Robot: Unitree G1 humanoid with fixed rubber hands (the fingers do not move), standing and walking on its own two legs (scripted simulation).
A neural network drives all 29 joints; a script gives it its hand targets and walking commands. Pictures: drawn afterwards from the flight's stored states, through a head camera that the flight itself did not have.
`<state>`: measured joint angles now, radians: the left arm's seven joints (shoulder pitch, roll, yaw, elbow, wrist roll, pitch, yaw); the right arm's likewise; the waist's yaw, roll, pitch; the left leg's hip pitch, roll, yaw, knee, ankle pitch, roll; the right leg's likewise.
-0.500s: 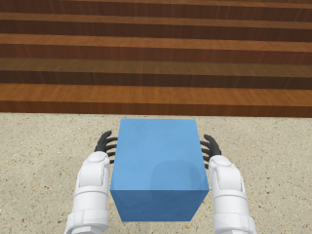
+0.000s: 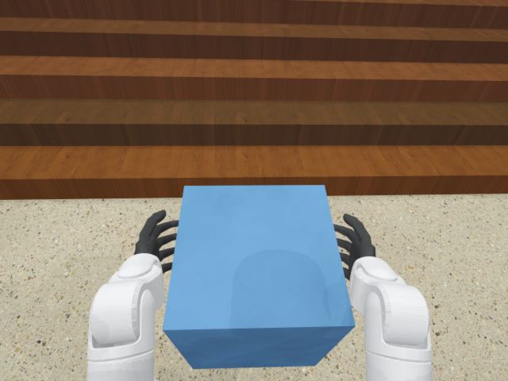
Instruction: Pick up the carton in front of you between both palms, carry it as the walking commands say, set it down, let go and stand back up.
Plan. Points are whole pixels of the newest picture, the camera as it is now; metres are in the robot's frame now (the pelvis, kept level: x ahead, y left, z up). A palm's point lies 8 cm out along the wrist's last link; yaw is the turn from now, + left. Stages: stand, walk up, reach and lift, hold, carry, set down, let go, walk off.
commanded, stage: carry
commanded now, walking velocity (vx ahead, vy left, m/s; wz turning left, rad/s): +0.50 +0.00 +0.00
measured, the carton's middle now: (254, 282) +0.28 +0.01 +0.03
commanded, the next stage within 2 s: none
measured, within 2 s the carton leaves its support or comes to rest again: neither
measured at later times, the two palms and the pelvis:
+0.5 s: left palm (186, 145) +0.52 +0.15 +0.12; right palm (334, 146) +0.54 -0.15 +0.11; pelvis +0.29 -0.02 +0.01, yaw +2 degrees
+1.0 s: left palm (203, 77) +0.86 +0.17 +0.10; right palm (309, 81) +0.86 -0.13 +0.11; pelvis +0.63 +0.02 +0.02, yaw -1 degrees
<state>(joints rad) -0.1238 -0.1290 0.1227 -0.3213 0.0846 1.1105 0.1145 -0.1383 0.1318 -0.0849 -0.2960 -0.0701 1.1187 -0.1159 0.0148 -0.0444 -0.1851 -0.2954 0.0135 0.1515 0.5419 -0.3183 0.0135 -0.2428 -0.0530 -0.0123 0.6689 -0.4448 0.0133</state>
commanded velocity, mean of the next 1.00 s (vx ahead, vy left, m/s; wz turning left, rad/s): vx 0.50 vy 0.00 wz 0.00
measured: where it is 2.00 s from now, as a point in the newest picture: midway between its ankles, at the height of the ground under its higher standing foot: (254, 224)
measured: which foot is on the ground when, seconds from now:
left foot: down 0.00-0.20, up 0.22-0.60, down 0.62-1.00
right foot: up 0.00-0.16, down 0.18-0.64, up 0.66-1.00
